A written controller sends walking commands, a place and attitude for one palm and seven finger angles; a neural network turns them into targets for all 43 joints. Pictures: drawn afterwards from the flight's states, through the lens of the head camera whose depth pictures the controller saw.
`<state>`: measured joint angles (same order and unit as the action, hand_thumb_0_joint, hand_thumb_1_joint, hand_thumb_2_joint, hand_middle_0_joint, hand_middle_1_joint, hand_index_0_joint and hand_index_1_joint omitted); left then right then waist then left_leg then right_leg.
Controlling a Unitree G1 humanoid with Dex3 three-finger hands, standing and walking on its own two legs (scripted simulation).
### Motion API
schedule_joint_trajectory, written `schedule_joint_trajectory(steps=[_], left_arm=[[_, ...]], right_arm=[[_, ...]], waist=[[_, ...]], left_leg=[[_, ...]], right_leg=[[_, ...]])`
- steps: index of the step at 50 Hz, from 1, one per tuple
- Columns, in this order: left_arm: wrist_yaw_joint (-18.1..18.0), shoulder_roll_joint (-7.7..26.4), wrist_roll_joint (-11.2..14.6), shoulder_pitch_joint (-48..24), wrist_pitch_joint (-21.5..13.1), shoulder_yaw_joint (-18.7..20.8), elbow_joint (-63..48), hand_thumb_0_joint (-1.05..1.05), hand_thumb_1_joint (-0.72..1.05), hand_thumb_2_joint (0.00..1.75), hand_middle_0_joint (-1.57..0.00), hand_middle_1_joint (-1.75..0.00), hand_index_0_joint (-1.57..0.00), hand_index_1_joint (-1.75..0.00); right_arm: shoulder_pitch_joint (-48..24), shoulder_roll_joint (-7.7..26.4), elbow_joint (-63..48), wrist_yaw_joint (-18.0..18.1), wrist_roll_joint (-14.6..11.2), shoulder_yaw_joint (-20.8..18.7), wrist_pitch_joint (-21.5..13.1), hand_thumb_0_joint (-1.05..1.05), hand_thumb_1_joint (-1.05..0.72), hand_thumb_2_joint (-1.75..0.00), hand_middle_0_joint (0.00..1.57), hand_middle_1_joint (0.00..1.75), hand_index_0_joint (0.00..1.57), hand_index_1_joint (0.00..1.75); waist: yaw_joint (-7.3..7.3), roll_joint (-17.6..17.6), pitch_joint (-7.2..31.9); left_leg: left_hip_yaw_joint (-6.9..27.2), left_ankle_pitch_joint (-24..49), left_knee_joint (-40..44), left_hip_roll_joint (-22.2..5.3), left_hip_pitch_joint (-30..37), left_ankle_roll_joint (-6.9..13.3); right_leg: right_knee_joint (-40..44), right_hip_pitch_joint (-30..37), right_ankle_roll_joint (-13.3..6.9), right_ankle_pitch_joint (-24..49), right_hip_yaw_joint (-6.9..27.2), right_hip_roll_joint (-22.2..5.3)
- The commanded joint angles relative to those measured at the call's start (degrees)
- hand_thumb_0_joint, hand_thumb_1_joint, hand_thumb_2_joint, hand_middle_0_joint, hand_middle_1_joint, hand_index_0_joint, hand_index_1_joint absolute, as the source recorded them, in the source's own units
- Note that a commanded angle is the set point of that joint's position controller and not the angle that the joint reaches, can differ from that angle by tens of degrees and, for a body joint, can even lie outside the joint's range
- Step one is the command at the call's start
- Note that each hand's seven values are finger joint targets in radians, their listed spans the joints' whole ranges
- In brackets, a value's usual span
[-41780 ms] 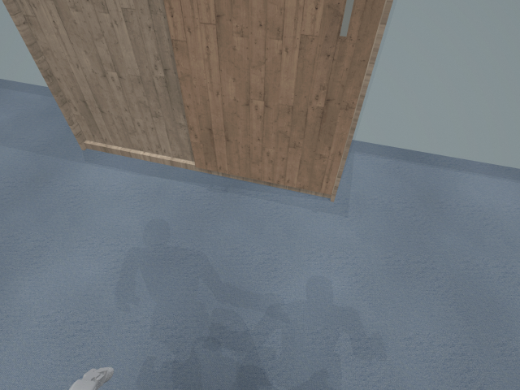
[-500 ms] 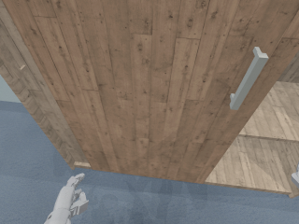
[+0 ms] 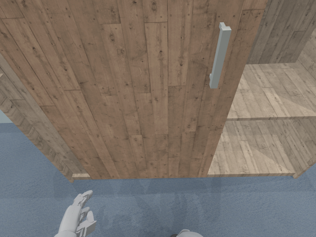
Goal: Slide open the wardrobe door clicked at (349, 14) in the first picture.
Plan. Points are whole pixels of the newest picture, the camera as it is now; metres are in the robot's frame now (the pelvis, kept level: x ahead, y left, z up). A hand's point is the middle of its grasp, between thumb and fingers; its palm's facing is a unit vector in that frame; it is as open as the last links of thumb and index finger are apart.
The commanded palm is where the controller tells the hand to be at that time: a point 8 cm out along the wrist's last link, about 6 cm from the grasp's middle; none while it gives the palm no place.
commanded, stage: step back with the hand held close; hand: right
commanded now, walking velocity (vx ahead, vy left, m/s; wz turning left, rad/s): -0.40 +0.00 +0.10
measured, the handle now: (217, 57) +0.55 -0.17 +0.17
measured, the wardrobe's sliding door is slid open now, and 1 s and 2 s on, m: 0.57 0.57 0.57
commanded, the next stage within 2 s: stop stepping back and stand still in 0.32 s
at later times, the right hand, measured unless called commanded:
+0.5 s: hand out of the picture +0.13 -0.29 +0.19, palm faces +0.31 +0.89 -0.33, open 7.4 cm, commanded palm +0.09 -0.33 +0.19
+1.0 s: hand out of the picture +0.05 -0.41 +0.17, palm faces +0.45 +0.87 -0.21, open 7.4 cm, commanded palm -0.03 -0.44 +0.19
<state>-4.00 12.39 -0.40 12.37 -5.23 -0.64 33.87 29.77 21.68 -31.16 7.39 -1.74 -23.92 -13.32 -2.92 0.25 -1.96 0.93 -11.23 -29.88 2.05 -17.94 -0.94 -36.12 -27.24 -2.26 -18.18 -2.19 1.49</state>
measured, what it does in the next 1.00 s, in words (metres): walks backwards: left foot, then right foot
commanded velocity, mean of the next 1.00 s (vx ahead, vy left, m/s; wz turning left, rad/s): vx -0.02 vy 0.08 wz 0.03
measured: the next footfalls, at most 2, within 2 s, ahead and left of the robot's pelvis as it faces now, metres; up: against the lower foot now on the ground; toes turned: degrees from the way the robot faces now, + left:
left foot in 0.38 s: -0.19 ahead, +0.10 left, +0.00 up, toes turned +9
right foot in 0.50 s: +0.03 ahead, -0.09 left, +0.00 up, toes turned +10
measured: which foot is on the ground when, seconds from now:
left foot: down 0.00-0.06, up 0.08-0.36, down 0.38-0.50, up 0.52-0.80, down 0.82-1.00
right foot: down 0.00-0.36, up 0.38-0.48, down 0.50-0.76, up 0.78-0.96, down 0.98-1.00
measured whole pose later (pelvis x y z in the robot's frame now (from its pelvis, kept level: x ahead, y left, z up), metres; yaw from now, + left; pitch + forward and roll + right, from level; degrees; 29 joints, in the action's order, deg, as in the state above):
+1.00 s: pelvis -0.20 -0.16 -0.02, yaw +7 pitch -1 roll +2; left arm -5.0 12.5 -0.8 15.1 -5.6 1.0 39.3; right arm 18.9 19.2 -22.9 9.8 -2.3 -25.9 -8.3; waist 1.4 2.7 5.0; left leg -5.0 -29.2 -47.2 -2.1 -18.5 2.2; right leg -43.4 -20.6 0.3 -24.9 2.6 -5.2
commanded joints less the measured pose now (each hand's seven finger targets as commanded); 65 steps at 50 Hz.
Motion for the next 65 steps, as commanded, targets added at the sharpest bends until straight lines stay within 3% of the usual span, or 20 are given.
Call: schedule_joint_trajectory(steps=[1,4,15,19,22,25,28,31,34,37,39,41,42,44,47,49,51,56,58,65], left_arm=[[-1.2,7.5,0.1,-3.8,-3.4,3.6,-7.2,0.00,0.90,0.90,-0.20,-0.30,-0.20,-0.30],[-1.9,9.0,0.0,-6.8,-5.0,3.8,-9.0,0.00,0.90,0.90,-0.20,-0.30,-0.20,-0.30],[1.6,5.6,-0.8,-3.5,-6.6,4.5,-4.7,0.00,0.90,0.90,-0.20,-0.30,-0.20,-0.30],[0.7,3.9,-0.4,-6.4,-5.0,3.1,-3.1,0.00,0.90,0.90,-0.20,-0.30,-0.20,-0.30],[-0.2,5.0,0.8,-5.6,-5.7,3.0,-2.8,0.00,0.90,0.90,-0.20,-0.30,-0.20,-0.30],[-1.0,8.9,0.8,-6.8,-6.0,3.3,-5.6,0.00,0.90,0.90,-0.20,-0.30,-0.20,-0.30],[1.0,6.8,0.8,-6.2,-7.8,2.7,-5.4,0.00,0.90,0.90,-0.20,-0.30,-0.20,-0.30],[2.4,6.9,-0.2,-7.0,-6.9,3.9,-7.9,0.00,0.90,0.90,-0.20,-0.30,-0.20,-0.30],[2.7,4.9,-1.1,-5.6,-5.3,4.1,-8.6,0.00,0.90,0.90,-0.20,-0.30,-0.20,-0.30],[1.2,5.0,-0.9,-2.2,-3.4,4.9,-6.8,0.00,0.90,0.90,-0.20,-0.30,-0.20,-0.30],[0.2,7.0,1.8,-2.7,-2.1,6.4,-5.3,0.00,0.90,0.90,-0.20,-0.30,-0.20,-0.30],[1.0,6.7,-0.2,-3.5,-1.6,4.4,-4.2,0.00,0.90,0.90,-0.20,-0.30,-0.20,-0.30],[1.6,5.0,-0.8,-4.4,-1.6,2.4,-5.1,0.00,0.90,0.90,-0.20,-0.30,-0.20,-0.30],[-0.5,7.8,0.1,-5.1,-2.4,5.6,-3.2,0.00,0.90,0.90,-0.20,-0.30,-0.20,-0.30],[-2.4,7.0,-0.2,-5.3,-3.6,3.4,-2.9,0.00,0.90,0.90,-0.20,-0.30,-0.20,-0.30],[-0.9,7.1,-0.8,-4.8,-5.3,2.5,-5.2,0.00,0.90,0.90,-0.20,-0.30,-0.20,-0.30],[0.2,5.6,-0.7,-3.5,-6.5,3.2,-4.5,0.00,0.90,0.90,-0.20,-0.30,-0.20,-0.30],[2.0,5.6,-0.5,-6.0,-4.6,3.6,-8.0,0.00,0.90,0.90,-0.20,-0.30,-0.20,-0.30],[1.7,4.3,0.3,-7.3,-3.0,4.4,-8.6,0.00,0.90,0.90,-0.20,-0.30,-0.20,-0.30],[-0.4,4.5,0.0,-4.5,-3.2,2.2,-3.4,0.00,0.90,0.90,-0.20,-0.30,-0.20,-0.30]], right_arm=[[-12.7,13.2,-11.1,2.2,-0.2,-5.1,-3.9,0.00,-0.90,-0.90,0.20,0.30,0.20,0.30],[-11.7,13.0,-12.0,1.7,0.6,-7.7,-4.6,0.00,-0.90,-0.90,0.20,0.30,0.20,0.30],[-5.4,13.1,-14.7,0.5,-3.8,-6.3,-4.9,0.00,-0.90,-0.90,0.20,0.30,0.20,0.30],[-10.3,18.6,-12.1,0.9,-2.7,-9.0,-6.0,0.00,-0.90,-0.90,0.20,0.30,0.20,0.30],[-14.9,12.7,-3.3,-1.0,-1.5,-4.2,-3.8,0.00,-0.90,-0.90,0.20,0.30,0.20,0.30],[-14.3,13.4,-7.5,-1.6,-2.9,-5.1,-0.6,0.00,-0.90,-0.90,0.20,0.30,0.20,0.30],[-13.5,14.6,-9.3,-0.5,-2.0,-7.0,-1.7,0.00,-0.90,-0.90,0.20,0.30,0.20,0.30],[0.8,16.6,-22.6,-0.4,-2.1,-10.1,-1.0,0.00,-0.90,-0.90,0.20,0.30,0.20,0.30],[11.1,15.0,-23.2,0.7,-1.3,-9.9,-0.5,0.00,-0.90,-0.90,0.20,0.30,0.20,0.30],[11.9,15.5,-16.7,2.0,-0.8,-10.6,1.1,0.00,-0.90,-0.90,0.20,0.30,0.20,0.30],[2.8,14.0,-13.9,1.7,-0.6,-9.8,2.1,0.00,-0.90,-0.90,0.20,0.30,0.20,0.30],[-12.6,20.1,-15.1,1.5,-1.1,-14.4,1.7,0.00,-0.90,-0.90,0.20,0.30,0.20,0.30],[-18.6,22.5,-7.9,2.1,-1.8,-15.3,0.6,0.00,-0.90,-0.90,0.20,0.30,0.20,0.30],[-14.7,10.9,4.5,1.3,-0.2,-4.8,1.7,0.00,-0.90,-0.90,0.20,0.30,0.20,0.30],[-16.6,7.9,-4.2,1.5,0.1,1.3,1.3,0.00,-0.90,-0.90,0.20,0.30,0.20,0.30],[-20.9,9.3,-14.9,1.5,0.4,0.8,-2.1,0.00,-0.90,-0.90,0.20,0.30,0.20,0.30],[-16.5,18.7,-17.7,1.4,0.0,-8.9,-4.5,0.00,-0.90,-0.90,0.20,0.30,0.20,0.30],[3.4,15.2,-15.7,1.9,-0.6,-11.2,-1.7,0.00,-0.90,-0.90,0.20,0.30,0.20,0.30],[0.9,15.0,-11.4,2.0,-1.0,-11.0,-0.3,0.00,-0.90,-0.90,0.20,0.30,0.20,0.30],[-7.7,10.0,0.8,2.2,-0.9,-6.3,-0.5,0.00,-0.90,-0.90,0.20,0.30,0.20,0.30]], waist=[[4.02,1.5,4.3],[2.12,-21.6,7.3],[0.94,-14.2,18.0],[1.37,12.5,5.6],[3.97,17.5,4.4],[3.60,-25.9,8.0],[2.54,-10.7,4.6],[0.30,-15.6,10.5],[0.07,-22.5,11.0],[-0.40,-4.0,12.2],[2.60,19.9,7.0],[7.01,8.3,1.4],[8.87,10.0,-0.7],[4.75,10.6,-0.2],[5.72,-15.1,-3.9],[4.92,-33.7,-6.0],[3.30,-11.9,-2.1],[0.51,-12.3,6.1],[0.90,14.7,5.2],[3.58,10.0,1.8]], left_leg=[[9.9,-8.6,10.8,-8.6,-15.3,4.5],[0.3,-13.2,-27.4,5.3,7.8,-0.4],[-7.3,-22.0,7.3,4.0,8.4,5.3],[12.5,15.0,21.9,-23.6,-8.8,13.5],[0.7,29.9,5.5,-14.8,3.1,8.2],[-1.9,-22.7,-29.0,2.7,-8.4,0.1],[2.7,-20.2,-30.4,2.1,-3.3,1.4],[-4.6,-12.5,-27.2,5.9,5.9,2.1],[-10.1,-14.8,-16.8,6.6,18.2,3.0],[-9.3,-21.7,3.3,3.4,27.5,7.3],[10.2,-9.9,12.9,-19.0,-0.6,15.6],[20.6,-24.3,19.2,-27.9,-16.4,18.6],[17.5,-32.0,20.8,-27.2,-21.7,10.0],[11.0,-41.7,15.8,-18.0,-14.1,10.6],[-1.6,-27.7,-5.2,-9.6,-13.1,8.1],[-5.8,-24.8,-29.6,0.2,-21.2,2.1],[-1.0,-16.9,-30.7,-1.7,-14.8,1.5],[-3.6,-16.3,-5.2,-0.5,23.0,3.2],[34.2,-37.3,19.1,-20.3,10.7,13.6],[8.5,-20.3,13.8,-14.4,-6.4,10.2]], right_leg=[[3.8,17.2,0.5,-1.3,6.6,-3.3],[33.8,-8.0,-5.8,-29.4,27.9,-20.5],[29.4,20.0,10.5,-1.3,6.4,-13.2],[-27.8,11.2,5.9,-9.2,1.5,-0.4],[-12.0,6.9,3.8,-2.6,3.8,-2.8],[20.2,22.0,-2.0,33.9,25.8,-16.8],[33.6,6.6,1.1,-23.2,30.8,-16.9],[39.5,4.4,14.9,-25.2,17.8,-10.5],[37.0,-2.1,11.5,-17.3,5.6,-6.9],[16.9,-4.2,8.2,-13.4,1.1,-4.1],[-37.8,-2.7,4.4,-10.8,6.0,-1.6],[-50.7,-6.0,2.3,-6.5,13.0,-6.0],[-42.4,-1.1,3.1,-3.8,9.5,-10.7],[-20.6,4.4,1.4,-5.3,1.9,-7.8],[7.7,15.6,0.4,-10.3,-1.4,-3.4],[25.3,13.5,-7.1,-12.5,35.2,-21.5],[24.4,10.5,-9.3,-6.6,32.0,-21.7],[4.5,-13.7,-0.5,-22.8,3.5,-9.7],[-33.1,-17.0,2.4,-18.3,-0.3,0.2],[-9.2,8.0,1.0,-6.0,-0.8,-5.7]])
